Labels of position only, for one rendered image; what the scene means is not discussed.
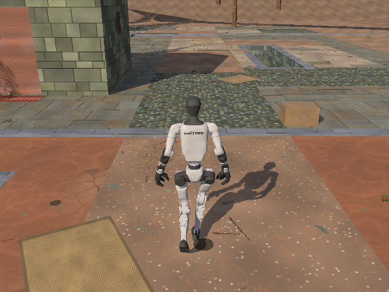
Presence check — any robot left forearm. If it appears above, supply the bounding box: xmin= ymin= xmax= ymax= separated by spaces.
xmin=156 ymin=148 xmax=170 ymax=174

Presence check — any robot right upper arm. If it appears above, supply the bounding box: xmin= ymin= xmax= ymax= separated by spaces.
xmin=206 ymin=122 xmax=224 ymax=156

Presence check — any right robot hand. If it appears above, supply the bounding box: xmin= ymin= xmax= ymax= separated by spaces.
xmin=216 ymin=171 xmax=231 ymax=185

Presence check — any robot left shin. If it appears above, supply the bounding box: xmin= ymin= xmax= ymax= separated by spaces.
xmin=179 ymin=206 xmax=189 ymax=241

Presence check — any robot left foot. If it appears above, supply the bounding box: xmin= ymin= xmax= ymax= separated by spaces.
xmin=179 ymin=240 xmax=190 ymax=252

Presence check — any robot left upper arm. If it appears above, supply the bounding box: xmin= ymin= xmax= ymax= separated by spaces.
xmin=164 ymin=123 xmax=181 ymax=158

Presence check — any robot right forearm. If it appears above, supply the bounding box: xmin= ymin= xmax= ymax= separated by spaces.
xmin=218 ymin=146 xmax=229 ymax=173

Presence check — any left robot hand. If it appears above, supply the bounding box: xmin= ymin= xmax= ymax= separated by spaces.
xmin=155 ymin=172 xmax=169 ymax=187

